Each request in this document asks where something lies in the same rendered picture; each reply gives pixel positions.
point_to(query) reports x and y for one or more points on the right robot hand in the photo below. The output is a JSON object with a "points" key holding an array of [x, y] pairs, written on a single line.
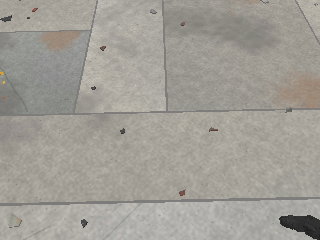
{"points": [[302, 224]]}

